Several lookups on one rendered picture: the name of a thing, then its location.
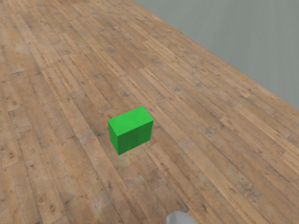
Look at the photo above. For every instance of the right robot thigh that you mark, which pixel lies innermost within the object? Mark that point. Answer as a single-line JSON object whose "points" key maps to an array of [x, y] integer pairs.
{"points": [[179, 218]]}

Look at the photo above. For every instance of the carton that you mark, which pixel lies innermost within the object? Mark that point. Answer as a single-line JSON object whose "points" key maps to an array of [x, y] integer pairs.
{"points": [[130, 130]]}

